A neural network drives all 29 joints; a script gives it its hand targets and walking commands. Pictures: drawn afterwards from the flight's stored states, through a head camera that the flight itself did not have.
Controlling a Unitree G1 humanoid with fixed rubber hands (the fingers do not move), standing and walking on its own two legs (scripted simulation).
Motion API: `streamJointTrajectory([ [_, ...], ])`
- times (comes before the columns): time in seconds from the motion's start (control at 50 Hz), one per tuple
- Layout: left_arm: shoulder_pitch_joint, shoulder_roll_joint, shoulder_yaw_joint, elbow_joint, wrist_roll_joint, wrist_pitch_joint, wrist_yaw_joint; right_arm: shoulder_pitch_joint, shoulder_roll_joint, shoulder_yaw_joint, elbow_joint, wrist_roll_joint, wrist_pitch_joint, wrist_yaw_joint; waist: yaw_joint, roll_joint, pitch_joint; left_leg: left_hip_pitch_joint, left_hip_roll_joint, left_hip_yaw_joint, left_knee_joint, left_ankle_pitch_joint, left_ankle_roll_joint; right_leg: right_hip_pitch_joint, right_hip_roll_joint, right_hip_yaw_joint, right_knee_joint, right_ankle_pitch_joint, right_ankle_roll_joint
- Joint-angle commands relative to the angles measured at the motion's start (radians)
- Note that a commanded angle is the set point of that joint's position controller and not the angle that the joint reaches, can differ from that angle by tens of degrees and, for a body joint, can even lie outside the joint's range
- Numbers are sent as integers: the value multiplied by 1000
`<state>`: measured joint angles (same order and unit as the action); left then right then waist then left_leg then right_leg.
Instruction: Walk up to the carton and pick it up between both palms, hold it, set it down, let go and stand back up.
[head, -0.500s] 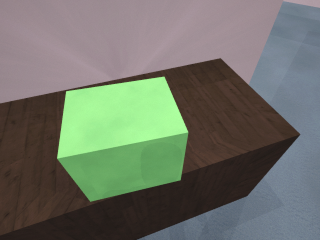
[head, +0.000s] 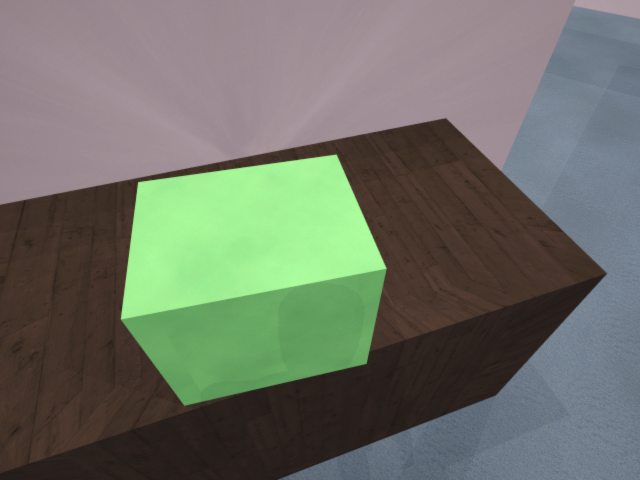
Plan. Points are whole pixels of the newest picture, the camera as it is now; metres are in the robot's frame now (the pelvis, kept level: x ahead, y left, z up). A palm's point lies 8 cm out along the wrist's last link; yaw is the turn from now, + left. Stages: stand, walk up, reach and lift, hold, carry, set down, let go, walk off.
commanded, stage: reach and lift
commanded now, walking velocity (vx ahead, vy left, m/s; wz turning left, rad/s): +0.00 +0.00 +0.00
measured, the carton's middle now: (260, 279) +0.41 +0.11 +0.00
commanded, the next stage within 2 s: none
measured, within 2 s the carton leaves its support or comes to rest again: neither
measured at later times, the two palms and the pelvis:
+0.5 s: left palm out of the picture +0.08 +0.27 -0.12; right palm out of the picture +0.13 -0.22 -0.13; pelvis -0.04 -0.01 -0.03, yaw +8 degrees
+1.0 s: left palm out of the picture +0.10 +0.26 -0.08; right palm out of the picture +0.13 -0.22 -0.09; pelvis -0.03 -0.02 -0.01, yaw +8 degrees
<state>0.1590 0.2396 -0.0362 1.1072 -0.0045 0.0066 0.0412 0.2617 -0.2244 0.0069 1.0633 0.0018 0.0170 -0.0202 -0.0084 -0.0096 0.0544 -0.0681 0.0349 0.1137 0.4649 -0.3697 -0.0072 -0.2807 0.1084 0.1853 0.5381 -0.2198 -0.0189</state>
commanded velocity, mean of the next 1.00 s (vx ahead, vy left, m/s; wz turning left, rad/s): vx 0.00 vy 0.00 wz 0.00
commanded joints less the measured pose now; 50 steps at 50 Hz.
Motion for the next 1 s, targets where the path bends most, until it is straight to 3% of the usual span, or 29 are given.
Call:
streamJointTrajectory([
  [0.0,-675,195,59,-327,-42,176,-27,-704,-134,-131,-214,-95,-81,49,0,33,-28,-498,34,-64,118,28,-5,-21,-125,-148,88,-63,-21],
  [0.02,-522,195,39,-301,-32,284,-17,-523,-158,-143,-150,-117,-47,82,-20,1,79,-579,35,-42,95,-114,10,37,-120,-176,120,-147,-23],
  [0.08,-394,165,74,-514,25,491,-70,-381,-190,-148,-339,-41,33,92,-8,-50,-242,-417,19,6,223,36,-36,98,-153,-164,152,155,-6],
  [0.12,-280,150,136,-605,121,566,-106,-253,-146,-124,-325,34,65,63,-17,-16,-338,-337,8,4,296,203,-69,120,-149,-188,204,437,15],
  [0.14,-215,145,164,-599,159,596,-124,-205,-142,-107,-289,68,78,47,-17,17,-353,-299,3,-3,324,286,-84,109,-133,-211,225,511,11],
  [0.16,-151,143,183,-628,186,616,-137,-153,-153,-98,-268,95,88,32,-38,43,-355,-259,5,-19,333,343,-96,105,-123,-219,227,540,5],
  [0.18,-110,126,193,-657,202,635,-153,-142,-159,-76,-268,124,98,24,-32,42,-338,-234,8,-24,325,381,-104,105,-111,-225,200,537,-5],
  [0.22,-25,102,203,-732,213,651,-165,-125,-182,-64,-296,153,130,9,-48,71,-296,-185,6,-32,271,366,-112,124,-92,-230,136,454,-22],
  [0.24,-15,110,196,-775,203,645,-168,-137,-184,-58,-325,156,133,2,-54,15,-245,-190,5,-36,252,352,-98,124,-83,-234,113,433,-18],
  [0.26,-16,115,194,-811,201,633,-161,-144,-168,-42,-355,145,133,-2,-45,15,-198,-220,2,-35,223,294,-88,138,-86,-232,94,371,-20],
  [0.28,-43,117,189,-838,191,615,-159,-157,-140,-49,-371,140,133,-5,-59,13,-151,-236,-2,-29,195,234,-75,107,-92,-217,73,318,-16],
  [0.3,-59,118,175,-856,176,586,-145,-170,-133,-48,-411,133,128,-5,-50,48,-100,-265,3,-29,174,195,-62,90,-93,-210,65,242,-19],
  [0.36,-155,129,122,-842,131,495,-103,-199,-79,-76,-438,66,93,2,-64,88,-11,-431,25,-31,121,0,-17,81,-87,-205,85,46,-17],
  [0.42,-234,131,120,-825,124,415,-73,-243,-67,-104,-474,34,36,19,-58,183,-97,-673,98,-69,86,-178,18,283,-64,-198,199,88,2],
  [0.44,-230,150,135,-821,123,385,-69,-239,-64,-108,-489,21,17,15,-49,179,-122,-746,104,-62,87,-176,25,362,-61,-193,227,112,2],
  [0.46,-264,158,131,-816,106,363,-69,-252,-51,-117,-493,16,2,10,-67,147,-167,-747,97,-50,90,-143,30,377,-64,-193,228,126,6],
  [0.48,-259,167,149,-804,92,346,-68,-237,-48,-122,-499,4,-10,-1,-60,101,-158,-741,89,-40,115,-109,29,361,-77,-176,208,106,7],
  [0.54,-214,186,145,-791,36,317,-54,-181,-19,-117,-529,-14,-44,-20,-53,14,-206,-615,61,-26,141,-24,26,299,-107,-148,150,112,1],
  [0.56,-184,207,149,-819,21,304,-50,-155,-6,-96,-571,-3,-59,-23,-35,-3,-228,-602,52,-23,140,8,23,333,-115,-134,136,138,6],
  [0.62,-83,184,132,-781,-9,301,-47,-75,-23,-95,-537,10,-67,-24,-45,39,-176,-507,43,-29,64,102,8,362,-101,-159,87,182,9],
  [0.7,-23,178,150,-735,-21,283,-59,-47,-11,-67,-570,19,-72,-28,-16,19,-109,-462,19,-30,1,120,20,389,-97,-164,22,153,11],
  [0.76,-50,163,161,-681,14,259,-56,-84,-8,-52,-586,11,-79,-19,6,68,-29,-540,26,-34,-64,55,29,455,-79,-160,-4,82,6],
  [0.8,-90,160,184,-691,31,228,-56,-79,-4,-39,-616,24,-84,-9,22,89,-41,-590,49,-43,-99,-24,55,534,-76,-142,8,45,14],
  [0.84,-150,158,182,-708,41,188,-54,-87,7,-44,-636,20,-91,-11,0,100,-63,-643,58,-39,-108,-62,67,591,-74,-133,22,45,22],
  [0.9,-167,152,174,-707,7,119,-54,-48,7,-45,-636,33,-114,-11,-4,77,-67,-611,60,-41,-120,-76,74,577,-86,-122,6,28,16],
  [0.98,-151,166,162,-657,-18,57,-64,-44,22,-45,-626,29,-140,-29,-11,34,-30,-485,28,-22,-108,17,67,480,-112,-119,-61,4,19],
])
